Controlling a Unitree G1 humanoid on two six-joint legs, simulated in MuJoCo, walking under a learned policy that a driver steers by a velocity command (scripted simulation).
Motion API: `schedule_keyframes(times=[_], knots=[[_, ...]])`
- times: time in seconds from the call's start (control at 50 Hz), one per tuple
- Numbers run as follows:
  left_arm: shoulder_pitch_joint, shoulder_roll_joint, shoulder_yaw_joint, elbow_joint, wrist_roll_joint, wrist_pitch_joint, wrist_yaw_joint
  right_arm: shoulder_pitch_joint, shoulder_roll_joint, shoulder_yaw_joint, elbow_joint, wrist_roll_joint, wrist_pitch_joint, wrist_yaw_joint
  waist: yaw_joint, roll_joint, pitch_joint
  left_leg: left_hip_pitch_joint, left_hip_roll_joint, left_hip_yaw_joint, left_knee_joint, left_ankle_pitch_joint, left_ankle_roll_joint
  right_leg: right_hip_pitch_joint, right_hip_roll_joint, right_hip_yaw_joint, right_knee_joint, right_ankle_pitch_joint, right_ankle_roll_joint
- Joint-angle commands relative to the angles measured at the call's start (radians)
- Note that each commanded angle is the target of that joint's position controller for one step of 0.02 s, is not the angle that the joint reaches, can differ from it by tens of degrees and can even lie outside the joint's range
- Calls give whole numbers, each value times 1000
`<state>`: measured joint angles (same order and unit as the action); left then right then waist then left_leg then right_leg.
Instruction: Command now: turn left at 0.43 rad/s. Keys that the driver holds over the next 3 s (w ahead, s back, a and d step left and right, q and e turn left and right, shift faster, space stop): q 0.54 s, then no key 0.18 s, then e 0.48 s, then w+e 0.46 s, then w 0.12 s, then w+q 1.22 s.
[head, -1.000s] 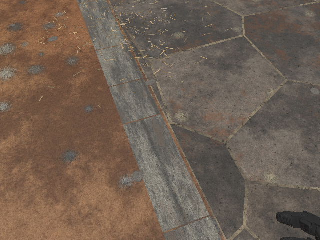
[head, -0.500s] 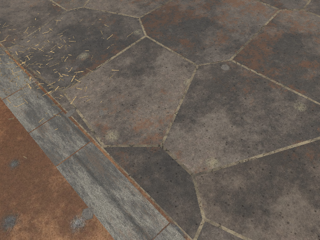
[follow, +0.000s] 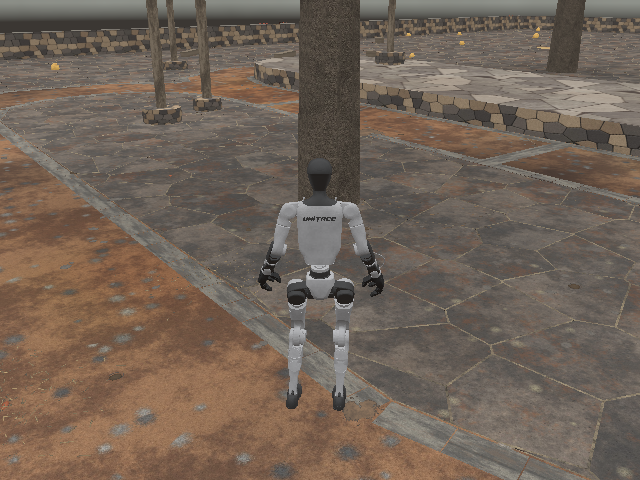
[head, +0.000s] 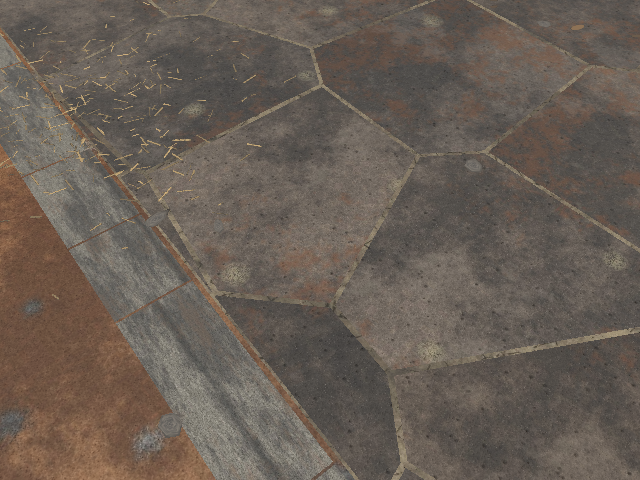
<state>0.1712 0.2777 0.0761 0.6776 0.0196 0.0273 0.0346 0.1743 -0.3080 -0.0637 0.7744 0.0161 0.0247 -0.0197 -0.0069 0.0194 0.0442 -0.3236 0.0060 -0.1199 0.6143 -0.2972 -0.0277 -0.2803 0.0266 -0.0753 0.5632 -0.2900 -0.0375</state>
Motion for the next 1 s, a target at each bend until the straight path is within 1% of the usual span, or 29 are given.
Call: schedule_keyframes(times=[0.02,0.04,0.06,0.08,0.1,0.14,0.18,0.24,0.28,0.3,0.32,0.34,0.36,0.38,0.4,0.42,0.46,0.56,0.62,0.7,0.72,0.76,0.78,0.8,0.82,0.84,0.88,0.92,1.0], knots=[[53,157,52,-55,5,-16,0,-38,-87,-23,-101,4,-3,-5,23,-207,-97,-226,-28,66,191,-101,9,198,-347,358,-242,221,-181],[49,143,44,-68,12,-27,4,-47,-113,-35,-108,-3,2,-1,34,-216,-106,-277,12,67,420,-311,-15,195,-456,434,-263,358,-264],[34,129,35,-77,14,-37,7,-45,-138,-51,-106,2,10,2,25,-133,-101,-295,29,40,562,-331,-24,175,-470,416,-263,426,-287],[-17,130,34,-83,7,-43,10,-28,-120,-52,-99,9,21,3,-3,-88,-85,-295,55,29,576,-282,-30,158,-428,331,-258,409,-253],[-49,142,38,-80,-2,-46,10,-28,-94,-44,-98,10,29,4,-10,-93,-63,-294,72,41,521,-220,-37,145,-384,253,-262,384,-216],[-46,158,44,-68,-1,-39,15,-50,-64,-32,-110,7,35,12,9,-122,-64,-231,69,99,415,-154,-51,131,-322,131,-252,389,-185],[-31,169,50,-59,-5,-28,15,-76,-47,-21,-137,8,34,30,30,-152,-94,-142,58,143,271,-139,-46,141,-305,57,-226,411,-175],[-6,198,60,-41,-29,-21,5,-53,-75,-32,-157,10,40,48,23,-173,-137,-43,27,197,86,-65,-15,176,-345,39,-165,435,-157],[8,175,56,-19,-47,-21,-3,23,-95,-48,-136,5,48,44,-11,-145,-141,116,-18,219,-117,91,39,102,-320,-23,-56,317,-75],[58,134,45,0,-31,-24,-11,69,-161,-71,-128,3,47,30,-12,-5,-137,258,34,92,-200,316,90,-38,-253,-96,112,150,7],[35,71,19,-51,29,-23,-16,93,-290,-95,-157,-8,39,10,6,312,-125,402,324,-319,-202,751,248,-374,-107,-133,454,-402,121],[-81,111,29,-86,9,-26,-3,106,-271,-85,-176,-52,8,26,-83,205,-209,305,404,-434,-249,667,407,-412,-48,84,623,-444,126],[-108,138,38,-86,-19,-21,5,66,-243,-75,-173,-51,-16,32,-60,123,-159,276,351,-343,-273,553,380,-434,-63,124,667,-362,111],[-96,138,41,-77,-21,-17,14,13,-213,-69,-171,-29,-28,25,-26,103,-116,242,293,-277,-276,454,320,-444,-75,139,640,-261,98],[-81,147,47,-56,-9,-15,25,-31,-173,-56,-177,-10,-28,17,-7,72,-104,226,256,-243,-273,411,276,-439,-85,152,614,-187,99],[-57,151,51,-50,-2,-14,28,-61,-157,-48,-182,-1,-24,8,16,80,-103,186,228,-212,-276,430,261,-396,-75,153,605,-131,104],[-30,130,48,-40,-7,-20,22,-51,-146,-43,-186,-9,-20,-3,25,94,-138,182,201,-193,-275,454,259,-348,-49,150,597,-64,114],[-73,92,29,-45,-15,-25,13,-16,-161,-49,-182,-5,-11,-17,-1,104,-134,209,173,-221,-267,324,251,-311,-30,163,349,-24,134],[-81,91,25,-42,-20,-29,2,-20,-158,-46,-182,-14,-6,-13,-19,130,-123,154,170,-239,-261,264,257,-216,-34,152,247,-42,132],[-76,98,22,-45,-28,-42,-13,-24,-146,-35,-175,-18,2,0,-29,136,-115,135,175,-288,-223,333,262,-113,-28,133,128,-84,110],[-64,94,21,-42,-29,-47,-18,-34,-138,-30,-174,-15,4,0,-18,132,-116,138,169,-295,-206,361,255,-78,-27,128,63,-62,100],[-4,58,5,-15,-15,-58,-32,-39,-61,1,-159,-14,1,-2,29,93,-136,97,125,-240,-178,322,185,108,-56,135,-216,198,70],[-5,97,6,-17,3,-61,-33,21,-21,14,-140,-37,-10,-1,-8,8,-158,56,72,-175,-133,198,121,209,-152,235,-224,391,38],[-75,145,7,-28,11,-61,-32,109,-26,10,-124,-53,-23,6,-110,-146,-147,56,-18,-72,-126,19,68,167,-219,318,-170,510,-42],[-110,91,-4,-32,3,-60,-38,79,-54,6,-114,-63,-27,4,-86,-165,-137,139,-10,-46,-168,13,27,66,-212,326,-186,349,-90],[-109,87,-4,-36,-7,-61,-43,20,-92,-5,-114,-59,-27,3,-49,-146,-99,145,-19,-35,-164,46,18,44,-164,301,-191,232,-67],[-85,146,9,-31,-20,-66,-44,-35,-105,-15,-127,-44,-18,-8,-20,-151,-67,134,-28,-15,-125,94,29,24,-144,314,-191,211,-45],[-67,161,12,-32,-28,-66,-35,-28,-93,-18,-132,-38,-15,-16,-19,-163,-64,116,-30,6,-106,101,28,30,-157,362,-184,255,-65],[-53,167,21,-57,-37,-39,-17,-11,-63,-27,-133,-30,-25,-19,-5,-148,-92,79,-46,50,-59,76,18,58,-166,447,-144,317,-112]])
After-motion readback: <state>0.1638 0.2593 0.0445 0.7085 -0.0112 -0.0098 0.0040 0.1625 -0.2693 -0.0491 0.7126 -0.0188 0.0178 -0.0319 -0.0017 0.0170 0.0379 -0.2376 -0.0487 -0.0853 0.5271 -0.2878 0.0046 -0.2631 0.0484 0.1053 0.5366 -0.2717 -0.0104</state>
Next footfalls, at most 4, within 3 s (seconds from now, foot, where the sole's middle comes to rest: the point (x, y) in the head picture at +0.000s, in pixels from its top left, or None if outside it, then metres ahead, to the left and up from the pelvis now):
0.30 left None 0.01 0.16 -0.77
0.78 right None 0.10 -0.05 -0.77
1.44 right None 0.09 -0.10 -0.77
1.90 left None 0.44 0.08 -0.77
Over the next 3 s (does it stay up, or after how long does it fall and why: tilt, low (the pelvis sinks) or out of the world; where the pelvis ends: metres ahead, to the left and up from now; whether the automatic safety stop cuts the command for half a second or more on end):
stays up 0.83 0.07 0.00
